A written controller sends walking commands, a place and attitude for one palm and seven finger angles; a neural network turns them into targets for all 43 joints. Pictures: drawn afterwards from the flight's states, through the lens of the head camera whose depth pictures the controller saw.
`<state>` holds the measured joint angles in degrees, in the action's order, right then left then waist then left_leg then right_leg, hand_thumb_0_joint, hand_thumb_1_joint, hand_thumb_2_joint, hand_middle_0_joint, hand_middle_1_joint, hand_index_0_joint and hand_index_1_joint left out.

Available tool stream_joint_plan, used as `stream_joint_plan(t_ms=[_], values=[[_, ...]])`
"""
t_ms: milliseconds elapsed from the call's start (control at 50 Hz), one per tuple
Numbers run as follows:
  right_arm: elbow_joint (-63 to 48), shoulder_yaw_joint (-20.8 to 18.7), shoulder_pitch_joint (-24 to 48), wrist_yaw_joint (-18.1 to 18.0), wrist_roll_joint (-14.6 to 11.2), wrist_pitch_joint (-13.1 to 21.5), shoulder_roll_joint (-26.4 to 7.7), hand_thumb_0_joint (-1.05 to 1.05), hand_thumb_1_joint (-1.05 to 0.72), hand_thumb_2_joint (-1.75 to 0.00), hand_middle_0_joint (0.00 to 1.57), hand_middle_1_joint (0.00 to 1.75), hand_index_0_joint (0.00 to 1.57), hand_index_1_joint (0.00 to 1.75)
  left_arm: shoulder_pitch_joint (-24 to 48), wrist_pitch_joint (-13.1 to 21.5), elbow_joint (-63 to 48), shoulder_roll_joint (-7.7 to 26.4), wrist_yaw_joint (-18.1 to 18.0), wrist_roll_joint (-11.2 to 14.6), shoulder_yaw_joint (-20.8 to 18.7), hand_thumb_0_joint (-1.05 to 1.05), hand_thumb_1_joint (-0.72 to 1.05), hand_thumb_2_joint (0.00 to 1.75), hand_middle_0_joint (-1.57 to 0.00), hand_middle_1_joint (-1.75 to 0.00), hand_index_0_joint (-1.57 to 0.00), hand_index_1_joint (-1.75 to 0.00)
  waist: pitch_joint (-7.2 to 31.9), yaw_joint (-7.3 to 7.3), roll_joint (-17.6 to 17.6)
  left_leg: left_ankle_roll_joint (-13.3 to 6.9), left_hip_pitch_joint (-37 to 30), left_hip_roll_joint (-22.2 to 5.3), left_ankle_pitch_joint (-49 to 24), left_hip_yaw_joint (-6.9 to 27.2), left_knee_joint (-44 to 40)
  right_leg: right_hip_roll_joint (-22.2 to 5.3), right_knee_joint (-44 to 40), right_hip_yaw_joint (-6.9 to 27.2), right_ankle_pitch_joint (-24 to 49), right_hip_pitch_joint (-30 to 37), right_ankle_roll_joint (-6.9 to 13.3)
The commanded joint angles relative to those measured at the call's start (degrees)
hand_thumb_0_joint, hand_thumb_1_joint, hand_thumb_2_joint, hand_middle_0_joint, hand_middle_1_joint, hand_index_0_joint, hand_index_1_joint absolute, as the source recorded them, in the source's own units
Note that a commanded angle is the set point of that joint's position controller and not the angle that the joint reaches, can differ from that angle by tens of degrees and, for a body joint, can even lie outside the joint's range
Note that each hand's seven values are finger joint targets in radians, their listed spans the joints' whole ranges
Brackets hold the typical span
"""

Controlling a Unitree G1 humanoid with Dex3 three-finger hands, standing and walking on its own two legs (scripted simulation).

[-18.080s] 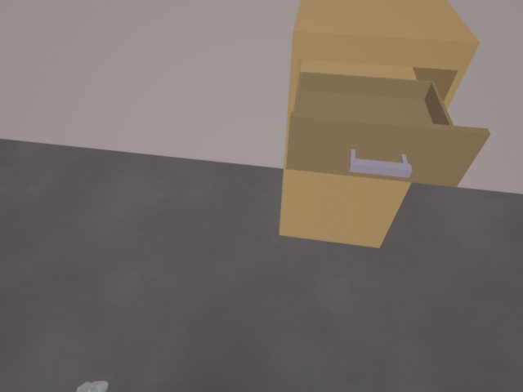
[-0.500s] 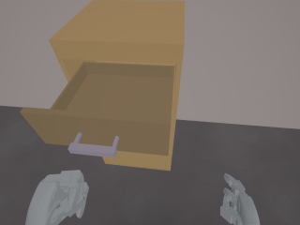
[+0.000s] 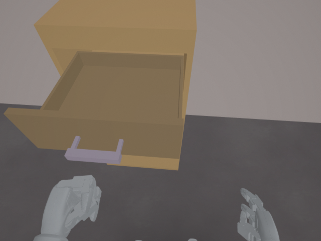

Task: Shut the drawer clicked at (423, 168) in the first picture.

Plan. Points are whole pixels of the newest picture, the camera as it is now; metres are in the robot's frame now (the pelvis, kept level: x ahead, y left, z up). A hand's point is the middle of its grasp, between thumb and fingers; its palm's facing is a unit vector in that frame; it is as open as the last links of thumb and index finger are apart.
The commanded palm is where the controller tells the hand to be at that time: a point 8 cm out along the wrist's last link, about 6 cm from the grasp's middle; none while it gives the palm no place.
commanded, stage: bring the fist close to the handle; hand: left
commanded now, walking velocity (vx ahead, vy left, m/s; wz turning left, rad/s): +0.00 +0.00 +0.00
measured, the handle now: (96, 148) +0.33 +0.18 +0.05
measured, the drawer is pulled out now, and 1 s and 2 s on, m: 0.27 0.27 0.18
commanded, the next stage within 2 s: push the drawer shut in 0.66 s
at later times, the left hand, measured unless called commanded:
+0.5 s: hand (105, 190) +0.22 +0.13 +0.05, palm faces -0.06 -1.00 -0.04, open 3.3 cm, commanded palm +0.20 +0.19 +0.05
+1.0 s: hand (106, 184) +0.24 +0.14 +0.04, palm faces -0.07 -1.00 -0.06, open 3.3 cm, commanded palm +0.23 +0.20 +0.05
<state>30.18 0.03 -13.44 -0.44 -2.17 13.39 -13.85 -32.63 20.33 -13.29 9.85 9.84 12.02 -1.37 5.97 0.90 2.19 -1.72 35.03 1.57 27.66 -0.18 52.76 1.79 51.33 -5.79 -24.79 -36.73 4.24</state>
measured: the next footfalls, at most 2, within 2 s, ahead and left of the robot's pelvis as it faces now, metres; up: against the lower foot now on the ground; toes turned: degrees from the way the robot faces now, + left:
none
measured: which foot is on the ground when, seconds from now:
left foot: down 0.00-1.00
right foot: down 0.00-1.00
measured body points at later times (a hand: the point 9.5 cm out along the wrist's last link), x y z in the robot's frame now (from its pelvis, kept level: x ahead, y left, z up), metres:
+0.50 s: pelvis +0.00 +0.01 -0.02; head +0.06 +0.00 +0.43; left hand +0.22 +0.19 +0.06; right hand +0.17 -0.22 -0.10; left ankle -0.01 +0.10 -0.69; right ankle +0.01 -0.07 -0.69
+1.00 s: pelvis +0.00 +0.00 -0.02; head +0.06 +0.00 +0.42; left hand +0.24 +0.19 +0.04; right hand +0.18 -0.23 -0.10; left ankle -0.01 +0.10 -0.69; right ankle +0.01 -0.07 -0.69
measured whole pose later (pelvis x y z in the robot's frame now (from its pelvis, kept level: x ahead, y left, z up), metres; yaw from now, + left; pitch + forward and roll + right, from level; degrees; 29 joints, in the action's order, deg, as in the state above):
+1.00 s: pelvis +0.00 +0.00 -0.02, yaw +0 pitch +15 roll -1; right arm 26.2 1.4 -13.4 -0.3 -1.5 6.4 -14.3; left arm -20.1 19.3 -6.4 11.6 5.3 9.6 -0.1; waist 7.6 1.9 2.1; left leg -2.1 44.9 1.3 31.3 -0.1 61.5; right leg 1.8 59.1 -6.3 -27.9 -46.2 4.1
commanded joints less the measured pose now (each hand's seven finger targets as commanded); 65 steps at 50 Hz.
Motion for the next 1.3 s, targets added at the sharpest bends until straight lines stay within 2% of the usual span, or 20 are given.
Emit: stream_joint_plan(t_ms=[0,40,160,220,240,280,340,440,520,560,600,680,740,840,900,1000,1040,1140,1200,1280], values=[[-10.01,-2.51,3.59,-0.02,-0.05,2.50,-6.36,0.00,-0.90,-0.90,0.20,0.30,0.20,0.30,0.71,4.65,-12.45,4.09,-1.61,-0.32,-1.58,0.00,0.90,0.90,-1.40,-1.60,-1.40,-1.60,10.36,0.18,-1.54,-0.28,-1.14,-0.80,-16.78,2.19,-4.91,-2.04,-5.27,4.20,14.58,6.85,-2.91],[-10.18,-2.46,3.15,0.06,0.02,1.45,-6.36,0.00,-0.90,-0.90,0.20,0.30,0.20,0.30,1.60,4.46,-10.41,4.10,-2.28,-0.54,-2.07,0.00,0.90,0.90,-1.40,-1.60,-1.40,-1.60,9.65,0.38,-3.23,-0.10,0.83,-0.81,-15.36,2.25,-4.37,-1.91,-4.69,4.28,13.36,5.96,-2.93],[-11.58,-2.25,2.90,0.43,0.34,-0.09,-6.51,0.00,-0.90,-0.90,0.20,0.30,0.20,0.30,4.17,5.11,-10.35,2.70,-3.53,-1.59,0.36,0.00,0.90,0.90,-1.40,-1.60,-1.40,-1.60,11.15,0.49,-0.46,0.22,2.46,-1.16,-15.68,2.75,-2.18,-1.68,-1.41,3.71,12.23,2.23,-2.54],[-11.43,-2.11,2.42,0.32,0.52,-1.02,-6.92,0.00,-0.90,-0.90,0.20,0.30,0.20,0.30,7.11,5.17,-7.66,2.95,-4.11,-2.44,0.52,0.00,0.90,0.90,-1.40,-1.60,-1.40,-1.60,10.41,1.43,-2.79,0.16,4.73,-1.30,-14.09,3.06,-0.79,-1.51,-0.53,4.02,10.82,0.23,-2.58],[-11.63,-2.05,2.47,0.33,0.60,-1.14,-7.04,0.00,-0.90,-0.90,0.20,0.30,0.20,0.30,9.11,5.42,-7.72,2.82,-4.24,-2.64,1.07,0.00,0.90,0.90,-1.40,-1.60,-1.40,-1.60,10.71,1.68,-1.95,0.18,5.16,-1.36,-13.52,3.20,-0.26,-1.52,0.14,3.99,10.15,-0.89,-2.59],[-12.53,-2.23,2.28,0.37,0.49,-1.31,-6.90,0.00,-0.90,-0.90,0.20,0.30,0.20,0.30,7.94,5.61,-10.44,3.76,-4.51,-2.31,0.33,0.00,0.90,0.90,-1.40,-1.60,-1.40,-1.60,14.25,0.46,-0.02,0.27,3.79,-1.38,-14.31,3.15,-0.53,-1.56,0.42,4.07,10.33,0.58,-2.40],[-13.51,-2.08,1.57,0.41,0.28,-2.18,-6.76,0.00,-0.90,-0.90,0.20,0.30,0.20,0.30,7.05,4.57,-12.90,3.63,-5.42,-2.45,1.10,0.00,0.90,0.90,-1.40,-1.60,-1.40,-1.60,16.83,0.24,0.85,0.38,1.46,-1.52,-18.06,3.23,-1.08,-1.51,0.42,3.87,13.37,2.56,-2.38],[-13.51,-2.01,1.09,0.26,0.13,-3.97,-6.78,0.00,-0.90,-0.90,0.20,0.30,0.20,0.30,5.65,1.65,-8.77,3.79,-6.89,-2.72,-0.05,0.00,0.90,0.90,-1.40,-1.60,-1.40,-1.60,12.69,0.86,-3.81,0.18,4.88,-1.42,-15.64,2.80,-1.31,-1.25,-0.82,4.03,13.16,3.18,-2.72],[-14.22,-1.90,1.17,0.34,0.07,-4.52,-6.60,0.00,-0.90,-0.90,0.20,0.30,0.20,0.30,2.96,1.19,-8.53,2.28,-6.61,-2.56,1.13,0.00,0.90,0.90,-1.40,-1.60,-1.40,-1.60,12.08,0.63,-3.98,0.10,5.15,-1.19,-14.51,2.51,-1.63,-1.37,-1.47,4.15,12.48,3.70,-2.71],[-14.47,-1.80,1.17,0.27,0.17,-4.37,-6.80,0.00,-0.90,-0.90,0.20,0.30,0.20,0.30,5.97,2.08,-11.08,3.10,-6.30,-2.62,1.44,0.00,0.90,0.90,-1.40,-1.60,-1.40,-1.60,12.91,1.06,-2.68,0.01,4.82,-1.14,-14.71,2.47,-1.22,-1.51,-1.14,4.50,12.90,3.57,-2.75],[-14.05,-1.78,1.08,0.08,0.26,-4.47,-6.84,0.00,-0.90,-0.90,0.20,0.30,0.20,0.30,5.89,2.77,-11.04,5.46,-6.78,-2.65,-0.95,0.00,0.90,0.90,-1.40,-1.60,-1.40,-1.60,12.14,0.79,-1.73,0.03,5.65,-1.08,-13.76,2.35,-1.00,-1.42,-1.41,4.93,11.85,3.62,-2.61],[-13.86,-1.72,1.19,0.29,0.35,-3.69,-6.47,0.00,-0.90,-0.90,0.20,0.30,0.20,0.30,6.17,5.21,-12.75,3.86,-6.53,-2.15,0.72,0.00,0.90,0.90,-1.40,-1.60,-1.40,-1.60,13.47,1.17,0.16,0.05,4.39,-1.11,-15.39,2.37,-0.23,-1.50,-0.68,4.94,13.51,2.97,-2.59],[-13.42,-2.07,0.81,0.32,0.21,-3.91,-6.62,0.00,-0.90,-0.90,0.20,0.30,0.20,0.30,3.74,4.83,-10.56,4.66,-6.06,-1.71,-0.68,0.00,0.90,0.90,-1.40,-1.60,-1.40,-1.60,13.37,1.17,-1.28,0.13,5.23,-1.08,-15.71,2.11,0.06,-1.60,-1.06,5.14,15.03,4.05,-2.82],[-12.80,-1.80,0.83,-0.12,0.16,-4.33,-7.51,0.00,-0.90,-0.90,0.20,0.30,0.20,0.30,11.59,3.32,-6.14,5.71,-5.19,-2.20,-1.14,0.00,0.90,0.90,-1.40,-1.60,-1.40,-1.60,9.76,2.87,-3.56,-0.20,8.13,-1.04,-10.73,2.28,0.84,-1.78,-2.29,6.12,9.16,1.13,-3.14],[-12.71,-1.56,1.22,-0.46,0.14,-4.10,-7.78,0.00,-0.90,-0.90,0.20,0.30,0.20,0.30,16.77,3.31,-6.61,7.01,-4.94,-1.83,-2.15,0.00,0.90,0.90,-1.40,-1.60,-1.40,-1.60,11.47,2.51,-1.36,-0.33,7.75,-0.91,-10.17,2.15,0.80,-1.98,-2.74,6.80,7.45,2.07,-2.96],[-11.88,-1.36,0.64,-0.53,0.24,-3.69,-7.58,0.00,-0.90,-0.90,0.20,0.30,0.20,0.30,19.73,3.05,-5.76,8.64,-5.30,-0.51,-5.16,0.00,0.90,0.90,-1.40,-1.60,-1.40,-1.60,17.41,1.18,0.19,-0.20,5.13,-0.74,-15.21,1.93,-0.09,-2.18,-2.43,6.82,14.65,7.53,-2.97],[-11.67,-1.35,0.33,-0.23,0.06,-3.84,-7.40,0.00,-0.90,-0.90,0.20,0.30,0.20,0.30,18.46,2.37,-3.64,6.66,-4.90,-0.29,-3.85,0.00,0.90,0.90,-1.40,-1.60,-1.40,-1.60,17.50,1.16,-0.53,0.01,4.28,-0.85,-17.24,1.86,-0.91,-2.17,-2.19,6.01,18.10,8.41,-3.08],[-9.95,-1.22,0.70,-0.59,0.16,-3.66,-8.09,0.00,-0.90,-0.90,0.20,0.30,0.20,0.30,28.04,2.21,-0.03,6.59,-4.89,-0.36,-2.95,0.00,0.90,0.90,-1.40,-1.60,-1.40,-1.60,12.30,3.51,-2.73,-0.13,5.86,-1.09,-13.19,2.48,-0.89,-2.03,-3.30,5.89,12.65,4.13,-3.32],[-9.39,-1.21,1.32,-0.61,0.25,-3.16,-8.26,0.00,-0.90,-0.90,0.20,0.30,0.20,0.30,31.70,3.15,0.18,6.13,-4.94,-0.63,-1.79,0.00,0.90,0.90,-1.40,-1.60,-1.40,-1.60,12.49,3.50,-1.22,-0.27,5.07,-1.05,-12.08,2.84,-1.15,-2.09,-3.34,5.64,10.22,2.82,-3.02],[-7.93,-1.37,1.36,-0.88,0.09,-3.11,-8.35,0.00,-0.90,-0.90,0.20,0.30,0.20,0.30,38.97,3.42,2.77,6.46,-4.81,-0.75,-1.88,0.00,0.90,0.90,-1.40,-1.60,-1.40,-1.60,15.01,4.08,-2.00,-0.36,4.40,-1.09,-10.31,3.08,-1.28,-2.25,-3.53,5.92,7.80,2.56,-3.24]])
